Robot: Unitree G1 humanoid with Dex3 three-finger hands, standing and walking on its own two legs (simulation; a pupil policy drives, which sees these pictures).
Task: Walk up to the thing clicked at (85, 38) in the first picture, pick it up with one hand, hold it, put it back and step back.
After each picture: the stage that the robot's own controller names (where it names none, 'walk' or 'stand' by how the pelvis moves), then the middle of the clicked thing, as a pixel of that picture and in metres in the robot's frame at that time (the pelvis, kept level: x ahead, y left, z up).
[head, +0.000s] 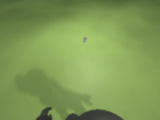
stand; (85, 39) +1.81 +0.14 -0.72
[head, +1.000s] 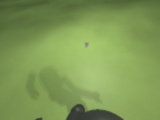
walk; (86, 44) +1.67 +0.23 -0.72
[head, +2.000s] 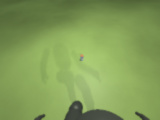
walk; (81, 57) +1.10 +0.24 -0.71
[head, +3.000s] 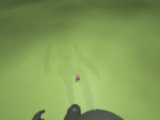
walk; (77, 77) +0.69 +0.21 -0.71
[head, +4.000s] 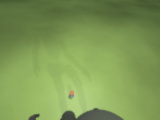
walk; (71, 94) +0.46 +0.16 -0.70
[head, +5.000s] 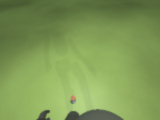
stand; (73, 99) +0.36 +0.21 -0.71
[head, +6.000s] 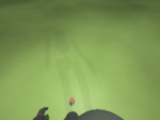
stand; (72, 101) +0.33 +0.20 -0.71
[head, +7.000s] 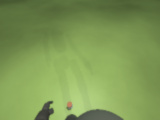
stand; (69, 105) +0.28 +0.21 -0.72
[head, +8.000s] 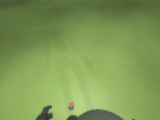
stand; (71, 105) +0.27 +0.21 -0.72
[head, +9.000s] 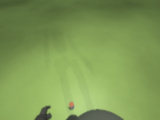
stand; (71, 105) +0.27 +0.21 -0.72
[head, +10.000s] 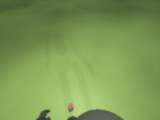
stand; (71, 106) +0.28 +0.22 -0.73
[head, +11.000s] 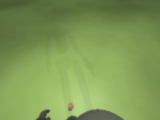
stand; (71, 106) +0.28 +0.21 -0.73
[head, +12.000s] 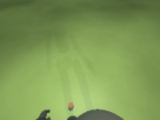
stand; (71, 106) +0.27 +0.21 -0.73
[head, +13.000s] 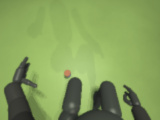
go down; (67, 73) +0.35 +0.20 -0.44
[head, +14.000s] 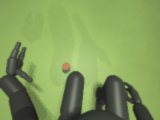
go down; (66, 67) +0.37 +0.21 -0.32
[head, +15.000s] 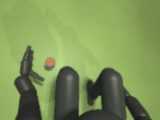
close in; (50, 63) +0.37 +0.23 -0.24
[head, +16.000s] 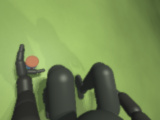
close; (31, 63) +0.37 +0.24 -0.22
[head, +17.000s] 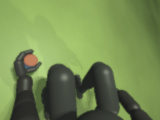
close; (30, 62) +0.37 +0.24 -0.22
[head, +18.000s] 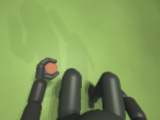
lift; (50, 69) +0.30 +0.26 -0.13
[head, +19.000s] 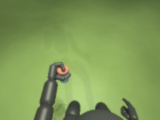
lift; (63, 74) +0.32 +0.18 +0.03
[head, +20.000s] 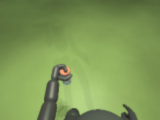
hold; (66, 75) +0.32 +0.17 +0.00
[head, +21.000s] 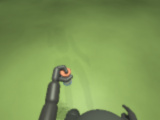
hold; (66, 77) +0.31 +0.17 +0.00
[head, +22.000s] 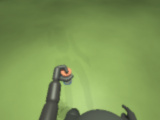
hold; (67, 76) +0.32 +0.17 +0.00
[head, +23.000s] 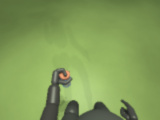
crouch; (65, 79) +0.31 +0.17 -0.06
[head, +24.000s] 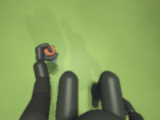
lower; (51, 54) +0.44 +0.24 -0.10
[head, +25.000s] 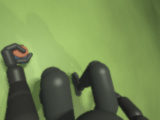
lower; (21, 55) +0.42 +0.26 -0.23
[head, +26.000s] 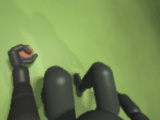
lower; (26, 55) +0.40 +0.26 -0.23
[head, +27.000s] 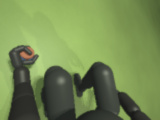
lower; (27, 56) +0.40 +0.26 -0.23
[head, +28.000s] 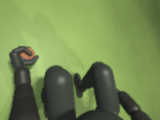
lower; (28, 56) +0.40 +0.25 -0.23
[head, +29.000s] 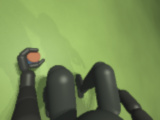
open; (33, 58) +0.38 +0.24 -0.23
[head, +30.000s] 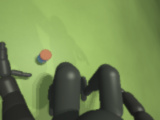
stand; (44, 56) +0.38 +0.22 -0.22
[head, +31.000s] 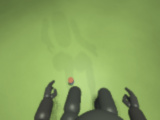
stand; (71, 81) +0.36 +0.19 -0.52
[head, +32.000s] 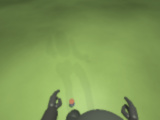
stand; (72, 102) +0.32 +0.19 -0.66
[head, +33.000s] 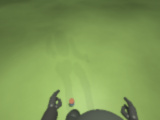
stand; (72, 102) +0.32 +0.19 -0.67
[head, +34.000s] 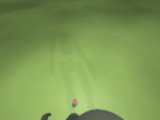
stand; (75, 102) +0.34 +0.18 -0.72
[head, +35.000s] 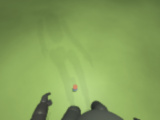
walk; (75, 87) +0.38 +0.12 -0.71
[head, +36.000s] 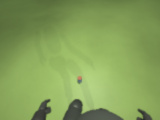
walk; (79, 79) +0.54 +0.16 -0.70
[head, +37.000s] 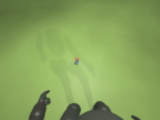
walk; (77, 60) +0.83 +0.22 -0.69
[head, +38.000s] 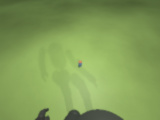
stand; (80, 63) +0.98 +0.20 -0.71
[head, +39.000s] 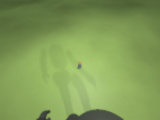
stand; (79, 65) +0.99 +0.20 -0.72
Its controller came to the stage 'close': yes
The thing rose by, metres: 0.71
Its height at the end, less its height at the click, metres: +0.00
